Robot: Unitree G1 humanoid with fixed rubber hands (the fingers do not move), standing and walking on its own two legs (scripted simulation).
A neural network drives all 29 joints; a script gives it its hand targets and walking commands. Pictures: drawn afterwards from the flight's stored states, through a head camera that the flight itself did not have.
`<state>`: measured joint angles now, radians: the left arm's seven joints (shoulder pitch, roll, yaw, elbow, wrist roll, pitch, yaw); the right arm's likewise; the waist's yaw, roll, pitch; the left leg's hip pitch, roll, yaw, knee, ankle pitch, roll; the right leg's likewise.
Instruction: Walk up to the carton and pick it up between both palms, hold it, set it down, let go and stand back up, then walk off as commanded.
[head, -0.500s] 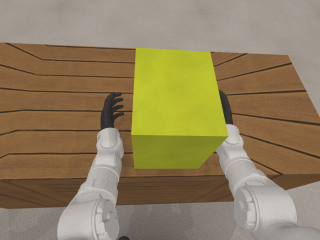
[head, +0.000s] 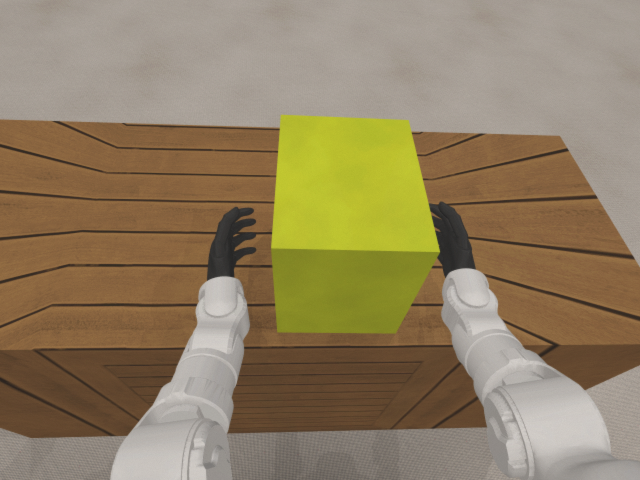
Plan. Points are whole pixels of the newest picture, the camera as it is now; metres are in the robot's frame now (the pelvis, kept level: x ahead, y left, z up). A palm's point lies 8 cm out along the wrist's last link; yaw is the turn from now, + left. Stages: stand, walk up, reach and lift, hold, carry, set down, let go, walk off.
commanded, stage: set down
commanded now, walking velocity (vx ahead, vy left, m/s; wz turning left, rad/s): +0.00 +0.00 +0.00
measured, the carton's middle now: (341, 229) +0.46 -0.02 +0.01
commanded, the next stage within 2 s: none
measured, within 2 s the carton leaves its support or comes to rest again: neither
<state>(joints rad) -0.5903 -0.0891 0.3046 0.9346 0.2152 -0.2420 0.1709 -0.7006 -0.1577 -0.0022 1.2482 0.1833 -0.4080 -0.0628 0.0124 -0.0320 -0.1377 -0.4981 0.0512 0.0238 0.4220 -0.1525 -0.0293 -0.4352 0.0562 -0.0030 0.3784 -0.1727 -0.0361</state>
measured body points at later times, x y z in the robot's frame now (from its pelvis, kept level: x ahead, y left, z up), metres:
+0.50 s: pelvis -0.02 +0.00 +0.00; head -0.05 +0.02 +0.45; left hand +0.31 +0.15 +0.04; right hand +0.32 -0.19 +0.04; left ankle +0.02 +0.13 -0.74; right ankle -0.01 -0.10 -0.74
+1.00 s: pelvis -0.01 -0.02 +0.00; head -0.06 -0.01 +0.45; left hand +0.23 +0.16 +0.02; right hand +0.24 -0.22 +0.02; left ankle +0.02 +0.13 -0.74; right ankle -0.01 -0.10 -0.74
